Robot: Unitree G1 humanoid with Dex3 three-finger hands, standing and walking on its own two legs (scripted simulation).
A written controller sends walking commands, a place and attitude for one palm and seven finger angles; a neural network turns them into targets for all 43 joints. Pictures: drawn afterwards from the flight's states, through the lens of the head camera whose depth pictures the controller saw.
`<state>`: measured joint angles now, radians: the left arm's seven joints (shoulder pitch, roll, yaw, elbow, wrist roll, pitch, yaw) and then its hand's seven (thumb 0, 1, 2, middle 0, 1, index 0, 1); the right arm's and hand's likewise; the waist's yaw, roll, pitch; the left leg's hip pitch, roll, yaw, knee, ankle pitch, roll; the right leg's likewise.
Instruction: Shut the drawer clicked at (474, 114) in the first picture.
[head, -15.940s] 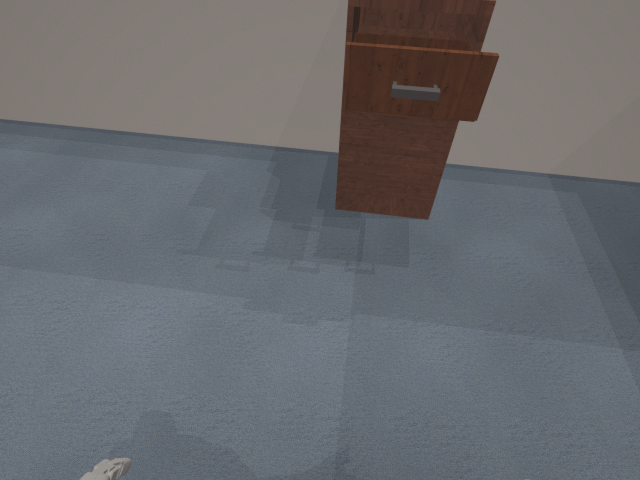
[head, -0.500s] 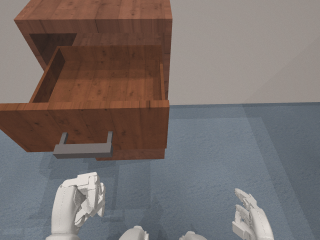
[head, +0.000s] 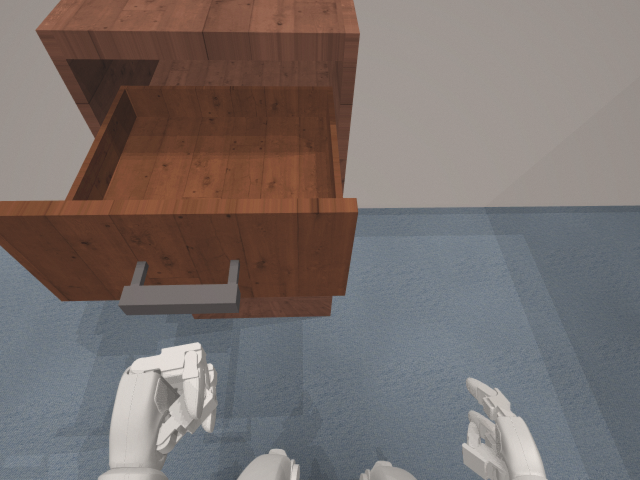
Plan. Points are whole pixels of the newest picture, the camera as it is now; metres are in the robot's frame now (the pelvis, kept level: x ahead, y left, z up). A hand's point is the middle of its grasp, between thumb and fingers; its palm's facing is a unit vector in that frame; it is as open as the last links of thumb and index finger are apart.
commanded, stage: push the drawer shut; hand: left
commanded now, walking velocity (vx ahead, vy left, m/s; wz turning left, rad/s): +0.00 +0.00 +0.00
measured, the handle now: (185, 283) +0.32 +0.18 +0.08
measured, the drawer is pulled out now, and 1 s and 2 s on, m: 0.29 0.25 0.10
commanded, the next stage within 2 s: none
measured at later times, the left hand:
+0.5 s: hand (219, 350) +0.25 +0.13 +0.07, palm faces +0.06 -1.00 -0.01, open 3.1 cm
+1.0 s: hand (226, 315) +0.29 +0.13 +0.07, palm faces +0.05 -1.00 -0.03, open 2.9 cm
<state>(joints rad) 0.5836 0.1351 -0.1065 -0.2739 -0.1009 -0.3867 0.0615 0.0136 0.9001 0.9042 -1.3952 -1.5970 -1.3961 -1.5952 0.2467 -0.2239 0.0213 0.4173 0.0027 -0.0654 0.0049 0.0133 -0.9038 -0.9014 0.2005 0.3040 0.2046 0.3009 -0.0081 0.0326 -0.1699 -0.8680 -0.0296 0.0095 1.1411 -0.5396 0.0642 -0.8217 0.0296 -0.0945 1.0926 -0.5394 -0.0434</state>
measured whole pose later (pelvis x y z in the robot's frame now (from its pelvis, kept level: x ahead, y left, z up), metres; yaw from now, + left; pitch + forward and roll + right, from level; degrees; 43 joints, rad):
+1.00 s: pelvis -0.02 -0.01 +0.01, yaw +1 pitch +13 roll -2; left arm -0.01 0.19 -0.04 0.20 -0.14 -0.32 0.08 -0.05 0.85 1.03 -1.40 -1.60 -1.40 -1.60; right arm 0.20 -0.24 0.06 0.55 0.02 -0.04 -0.02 0.01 -0.90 -0.90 0.20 0.30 0.21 0.30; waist -0.03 0.03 -0.12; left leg -0.84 -0.04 -0.01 1.08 -0.47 0.05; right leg -0.79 0.02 -0.12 1.03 -0.48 -0.05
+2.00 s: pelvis -0.02 +0.00 +0.01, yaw +0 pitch +18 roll -2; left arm -0.65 0.23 0.19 0.93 -0.09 -0.47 0.06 -0.05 0.86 1.01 -1.40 -1.60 -1.40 -1.60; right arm 0.31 -0.25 0.02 0.66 -0.01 0.02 0.01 0.01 -0.91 -0.90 0.20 0.30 0.21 0.30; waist -0.09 0.02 -0.13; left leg -0.92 -0.03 0.02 1.06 -0.45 0.07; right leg -0.88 0.03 -0.08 1.02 -0.46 -0.04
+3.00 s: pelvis -0.02 +0.01 +0.00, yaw -1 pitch +26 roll -5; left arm -1.08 0.49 0.36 1.32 0.02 -0.47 0.01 -0.08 0.72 1.03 -1.39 -1.60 -1.40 -1.60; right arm 0.42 -0.26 0.05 0.66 -0.06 0.06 0.03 0.00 -0.91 -0.90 0.20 0.30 0.21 0.30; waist -0.23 0.03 -0.13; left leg -1.12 -0.01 -0.01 1.13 -0.47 0.07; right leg -1.05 0.05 -0.12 1.04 -0.45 -0.04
